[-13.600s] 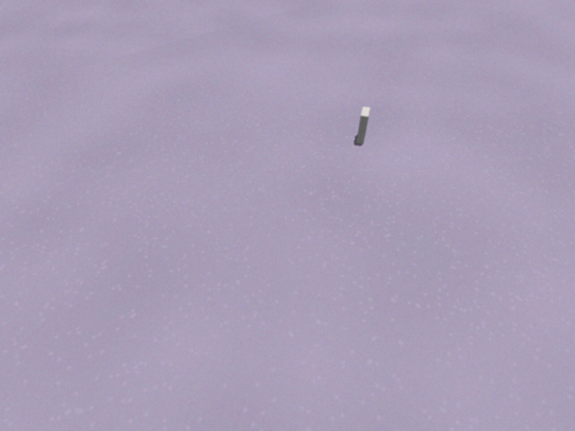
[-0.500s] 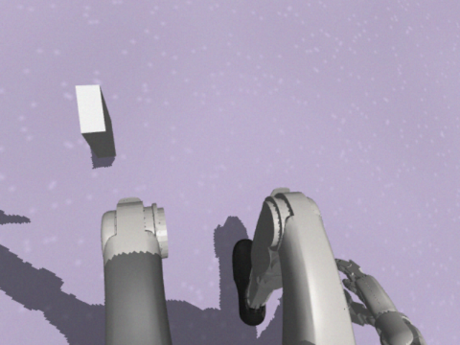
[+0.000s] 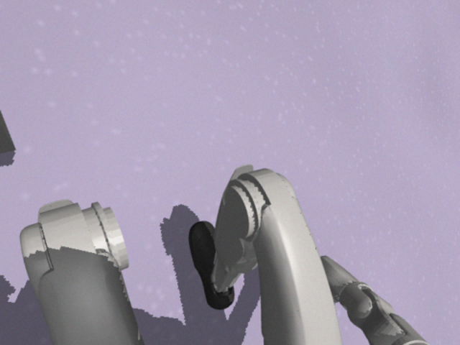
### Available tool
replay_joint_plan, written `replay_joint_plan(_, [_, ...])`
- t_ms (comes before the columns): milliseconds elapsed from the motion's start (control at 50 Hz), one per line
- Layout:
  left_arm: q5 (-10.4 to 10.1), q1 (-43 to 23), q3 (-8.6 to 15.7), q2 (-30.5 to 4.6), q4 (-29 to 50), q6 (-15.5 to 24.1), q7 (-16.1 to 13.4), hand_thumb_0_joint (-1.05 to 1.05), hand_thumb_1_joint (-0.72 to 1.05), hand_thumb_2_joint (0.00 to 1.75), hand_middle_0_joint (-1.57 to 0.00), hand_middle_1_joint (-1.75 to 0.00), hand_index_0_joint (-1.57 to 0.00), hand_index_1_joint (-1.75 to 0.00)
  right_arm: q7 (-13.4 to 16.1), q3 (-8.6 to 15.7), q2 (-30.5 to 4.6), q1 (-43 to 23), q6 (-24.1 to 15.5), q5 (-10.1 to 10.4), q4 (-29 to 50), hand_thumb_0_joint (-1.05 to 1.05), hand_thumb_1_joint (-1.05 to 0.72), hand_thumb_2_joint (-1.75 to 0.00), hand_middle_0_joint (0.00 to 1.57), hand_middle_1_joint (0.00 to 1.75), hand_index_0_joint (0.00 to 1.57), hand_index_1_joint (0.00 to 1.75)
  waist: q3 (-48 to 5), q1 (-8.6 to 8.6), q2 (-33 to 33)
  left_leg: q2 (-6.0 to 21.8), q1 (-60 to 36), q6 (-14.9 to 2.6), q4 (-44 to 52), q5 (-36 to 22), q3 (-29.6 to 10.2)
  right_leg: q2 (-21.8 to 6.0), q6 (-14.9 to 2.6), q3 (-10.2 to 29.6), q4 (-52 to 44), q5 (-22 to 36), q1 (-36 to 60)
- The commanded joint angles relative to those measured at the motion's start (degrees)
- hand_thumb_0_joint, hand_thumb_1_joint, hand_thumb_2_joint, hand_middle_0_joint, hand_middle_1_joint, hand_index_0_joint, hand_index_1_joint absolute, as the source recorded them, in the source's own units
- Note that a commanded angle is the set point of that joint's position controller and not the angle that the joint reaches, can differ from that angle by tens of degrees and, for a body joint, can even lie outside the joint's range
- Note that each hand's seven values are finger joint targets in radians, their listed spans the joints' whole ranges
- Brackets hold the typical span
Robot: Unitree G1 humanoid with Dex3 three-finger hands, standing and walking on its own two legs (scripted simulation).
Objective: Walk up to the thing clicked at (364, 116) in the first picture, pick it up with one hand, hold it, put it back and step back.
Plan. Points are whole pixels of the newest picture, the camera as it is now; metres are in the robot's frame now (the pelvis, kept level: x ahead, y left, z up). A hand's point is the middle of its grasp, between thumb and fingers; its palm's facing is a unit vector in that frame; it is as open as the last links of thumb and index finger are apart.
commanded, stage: close in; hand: left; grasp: from the side
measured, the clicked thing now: out of the picture +0.48 +0.28 -0.20
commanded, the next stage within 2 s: rest palm in 0.48 s
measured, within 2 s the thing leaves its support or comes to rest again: neither
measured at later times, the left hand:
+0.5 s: hand out of the picture +0.45 +0.29 -0.18, palm faces +0.37 -0.93 +0.01, open 17.4 cm
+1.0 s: hand out of the picture +0.46 +0.27 -0.19, palm faces +0.37 -0.93 -0.03, open 16.0 cm
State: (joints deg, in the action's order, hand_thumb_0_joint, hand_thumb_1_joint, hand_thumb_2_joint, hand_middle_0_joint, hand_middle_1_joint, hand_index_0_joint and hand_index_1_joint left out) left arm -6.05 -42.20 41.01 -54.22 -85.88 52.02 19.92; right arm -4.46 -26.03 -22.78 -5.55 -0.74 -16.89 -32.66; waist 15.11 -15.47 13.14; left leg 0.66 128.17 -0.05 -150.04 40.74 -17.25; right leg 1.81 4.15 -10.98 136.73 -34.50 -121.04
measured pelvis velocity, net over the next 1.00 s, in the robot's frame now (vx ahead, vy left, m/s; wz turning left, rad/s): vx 0.00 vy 0.00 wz -0.05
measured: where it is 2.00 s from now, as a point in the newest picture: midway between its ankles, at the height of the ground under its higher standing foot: (162, 307)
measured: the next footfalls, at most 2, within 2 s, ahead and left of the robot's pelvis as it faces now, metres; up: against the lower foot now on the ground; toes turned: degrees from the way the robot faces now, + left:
none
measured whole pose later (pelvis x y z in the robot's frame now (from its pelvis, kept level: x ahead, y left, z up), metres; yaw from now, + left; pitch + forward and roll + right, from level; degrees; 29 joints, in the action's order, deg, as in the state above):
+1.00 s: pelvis +0.00 +0.00 -0.01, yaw -3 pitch +14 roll -18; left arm 0.6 -43.1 28.7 -51.1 -88.6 62.8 -5.2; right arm -8.3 -30.6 -21.0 -10.0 3.7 -21.8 -31.6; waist 18.1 -17.0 16.0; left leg 0.4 127.3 0.6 -152.8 41.9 -21.9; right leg 3.0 4.7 -14.3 136.3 -33.8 -119.1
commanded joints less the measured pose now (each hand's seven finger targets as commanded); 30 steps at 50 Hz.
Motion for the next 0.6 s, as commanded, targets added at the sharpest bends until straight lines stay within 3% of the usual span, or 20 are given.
replay_joint_plan(0, [-0.17,-12.71,1.61,-17.97,8.44,8.23,-5.98,0.0,-0.61,0.09,-0.06,-0.14,-0.07,-0.13,0.28,4.89,-20.16,3.46,1.09,-0.95,1.0,0.0,-0.91,-0.9,0.2,0.3,0.2,0.3,-34.63,-3.66,-31.44,3.46,-24.54,1.29,18.66,-6.3,3.89,1.95,-4.22,-6.71,-9.17,5.66,17.28])
replay_joint_plan(80, [1.64,-10.32,0.61,-17.0,8.23,9.94,-9.38,0.0,-0.61,0.11,-0.05,-0.14,-0.07,-0.13,-0.12,4.37,-20.73,1.94,2.31,-2.57,1.25,0.0,-0.91,-0.9,0.2,0.3,0.2,0.3,-33.1,-3.58,-35.38,3.86,-26.61,2.18,19.16,-9.07,3.14,2.16,-4.46,-7.53,-7.77,7.75,16.94])
replay_joint_plan(160, [2.89,-8.68,-3.08,-13.0,7.5,10.23,-11.58,0.0,-0.61,0.13,-0.05,-0.14,-0.06,-0.13,-0.54,4.38,-20.75,0.68,3.4,-3.42,1.61,0.0,-0.91,-0.9,0.2,0.3,0.2,0.3,-30.52,-4.99,-34.65,4.03,-25.57,2.2,19.57,-8.8,2.19,2.18,-4.39,-8.09,-7.53,8.23,15.7])
replay_joint_plan(220, [2.66,-8.77,-6.24,-8.53,6.81,10.19,-12.87,0.0,-0.61,0.13,-0.04,-0.14,-0.05,-0.13,-0.84,4.51,-21.01,0.81,3.85,-3.62,1.74,0.0,-0.91,-0.9,0.2,0.3,0.2,0.3,-29.77,-7.05,-32.16,3.9,-25.13,1.89,19.11,-9.42,1.33,2.1,-3.95,-8.61,-7.58,9.79,15.83])
replay_joint_plan(320, [1.46,-11.59,-8.79,-5.51,7.07,11.4,-15.8,0.0,-0.59,0.14,-0.03,-0.14,-0.05,-0.13,-1.67,4.01,-20.55,0.7,3.96,-3.54,1.69,0.0,-0.9,-0.9,0.2,0.3,0.2,0.3,-29.86,-8.38,-27.47,3.41,-22.53,1.0,17.77,-6.43,0.67,2.42,-3.34,-8.77,-8.56,8.67,16.55])
replay_joint_plan(400, [2.77,-12.64,-8.68,-7.14,7.39,13.29,-18.3,0.0,-0.54,0.16,-0.03,-0.14,-0.04,-0.13,-2.15,3.71,-20.35,0.36,4.38,-3.98,1.43,0.0,-0.9,-0.9,0.2,0.3,0.2,0.3,-30.23,-7.72,-29.6,3.56,-23.99,1.56,18.09,-6.21,0.27,2.48,-3.52,-9.01,-8.05,8.22,16.65])
replay_joint_plan(460, [4.03,-11.29,-8.13,-9.51,7.65,13.94,-19.85,0.0,-0.54,0.18,-0.03,-0.14,-0.04,-0.13,-2.21,3.18,-19.6,-0.65,4.64,-4.21,1.57,0.0,-0.9,-0.9,0.2,0.3,0.2,0.3,-29.99,-6.27,-30.72,3.41,-22.49,1.34,17.43,-5.87,1.69,2.9,-3.71,-8.42,-8.52,7.94,18.07])
replay_joint_plan(480, [4.32,-11.37,-8.37,-9.09,7.25,13.97,-20.3,0.0,-0.52,0.18,-0.03,-0.14,-0.04,-0.13,-2.26,3.09,-19.59,-0.93,4.77,-4.27,1.88,0.0,-0.89,-0.9,0.2,0.3,0.2,0.3,-29.7,-6.57,-31.18,3.41,-22.53,1.51,17.83,-5.94,1.68,2.86,-3.8,-8.56,-8.47,7.85,17.85])
replay_joint_plan(500, [4.5,-10.27,-7.26,-10.3,8.1,14.13,-20.79,0.0,-0.52,0.19,-0.02,-0.14,-0.03,-0.13,-2.23,3.24,-19.65,-0.84,4.83,-4.38,1.65,0.0,-0.89,-0.9,0.2,0.3,0.2,0.3,-30.23,-5.55,-32.11,3.45,-23.11,1.6,17.87,-6.74,2.07,3.0,-3.92,-8.24,-8.54,8.49,18.41])
replay_joint_plan(580, [4.95,-8.09,-7.66,-8.46,7.73,14.01,-21.84,0.0,-0.43,0.21,-0.05,-0.13,-0.05,-0.13,-2.46,3.5,-19.87,-0.53,5.47,-4.53,1.48,0.0,-0.88,-0.9,0.2,0.3,0.2,0.3,-30.85,-5.84,-33.29,3.78,-25.29,2.15,18.67,-9.25,1.23,2.99,-4.08,-8.87,-7.82,10.13,18.34])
